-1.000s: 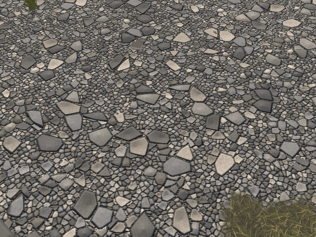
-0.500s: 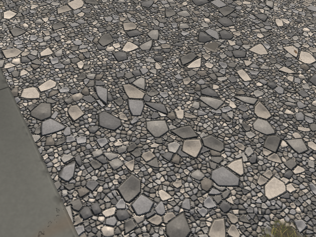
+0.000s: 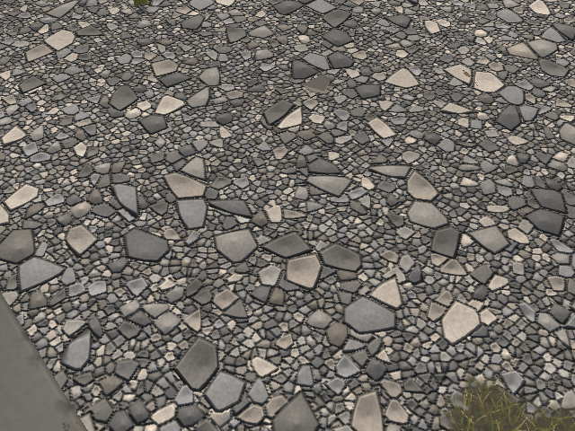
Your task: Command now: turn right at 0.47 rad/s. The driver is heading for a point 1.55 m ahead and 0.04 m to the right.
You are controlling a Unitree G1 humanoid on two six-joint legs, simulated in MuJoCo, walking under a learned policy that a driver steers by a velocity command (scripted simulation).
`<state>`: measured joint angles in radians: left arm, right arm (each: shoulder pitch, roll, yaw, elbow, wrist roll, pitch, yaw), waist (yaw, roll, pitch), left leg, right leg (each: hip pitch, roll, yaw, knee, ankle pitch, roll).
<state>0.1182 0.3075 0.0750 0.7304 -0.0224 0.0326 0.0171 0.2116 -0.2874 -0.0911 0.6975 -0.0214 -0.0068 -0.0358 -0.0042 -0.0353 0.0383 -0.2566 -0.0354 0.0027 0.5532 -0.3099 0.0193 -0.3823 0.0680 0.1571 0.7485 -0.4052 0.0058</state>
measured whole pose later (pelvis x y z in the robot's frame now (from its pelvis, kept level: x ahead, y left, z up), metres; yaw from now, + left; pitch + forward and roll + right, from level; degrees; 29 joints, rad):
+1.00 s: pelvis +0.29 -0.03 +0.01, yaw +4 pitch +2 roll +1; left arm 0.25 0.31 0.04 0.71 0.00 -0.11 -0.01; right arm 0.26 -0.29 -0.06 0.65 0.01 -0.06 0.03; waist 0.00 -0.02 0.04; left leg -0.32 -0.10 -0.01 0.45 -0.18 0.08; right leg -0.51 -0.07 0.05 1.17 -0.33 0.01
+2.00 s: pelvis +0.84 +0.02 +0.01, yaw -7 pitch +1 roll +2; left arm 0.25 0.33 0.07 0.68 -0.02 -0.02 0.00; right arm 0.28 -0.27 -0.06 0.75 -0.01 -0.10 0.01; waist -0.03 -0.06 0.02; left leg -0.15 -0.03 0.07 0.33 -0.20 0.02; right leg -0.61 -0.07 0.06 1.08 -0.27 0.02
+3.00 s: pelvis +1.37 -0.08 +0.01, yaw +4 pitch +1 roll +0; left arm 0.18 0.30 0.06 0.73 0.00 -0.10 0.01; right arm 0.22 -0.29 -0.06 0.71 0.00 -0.05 0.03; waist -0.01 -0.02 0.08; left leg -0.30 -0.10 0.01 0.44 -0.16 0.10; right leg -0.50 -0.07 0.04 1.17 -0.38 0.02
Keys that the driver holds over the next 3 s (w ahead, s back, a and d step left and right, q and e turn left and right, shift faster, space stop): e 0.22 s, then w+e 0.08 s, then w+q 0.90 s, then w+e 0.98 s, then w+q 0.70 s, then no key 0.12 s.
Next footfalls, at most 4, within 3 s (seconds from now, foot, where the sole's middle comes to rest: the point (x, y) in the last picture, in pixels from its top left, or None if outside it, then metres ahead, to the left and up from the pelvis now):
0.26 right None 0.03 -0.15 -0.77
0.82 left None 0.36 0.05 -0.77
1.30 right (346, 349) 0.67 -0.13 -0.77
1.78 left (247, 279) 0.87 0.12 -0.77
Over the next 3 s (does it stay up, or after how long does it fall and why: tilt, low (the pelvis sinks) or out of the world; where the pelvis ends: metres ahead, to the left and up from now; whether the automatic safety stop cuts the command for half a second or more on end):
stays up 1.37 -0.08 0.01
